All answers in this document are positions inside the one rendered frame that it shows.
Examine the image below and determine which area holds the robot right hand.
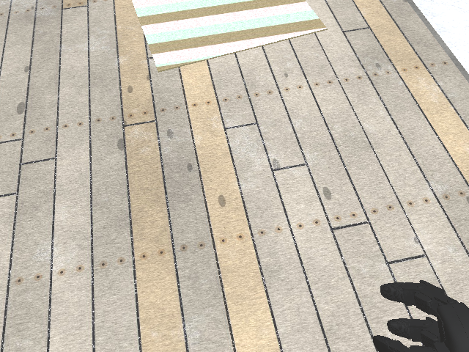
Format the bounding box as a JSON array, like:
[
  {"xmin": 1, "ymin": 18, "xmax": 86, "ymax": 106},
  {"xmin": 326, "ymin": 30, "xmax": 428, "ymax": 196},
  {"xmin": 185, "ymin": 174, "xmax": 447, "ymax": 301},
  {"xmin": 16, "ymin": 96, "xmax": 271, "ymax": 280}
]
[{"xmin": 373, "ymin": 280, "xmax": 469, "ymax": 352}]

